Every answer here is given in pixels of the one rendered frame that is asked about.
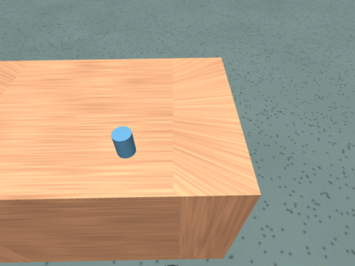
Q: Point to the can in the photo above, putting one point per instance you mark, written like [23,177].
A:
[123,141]

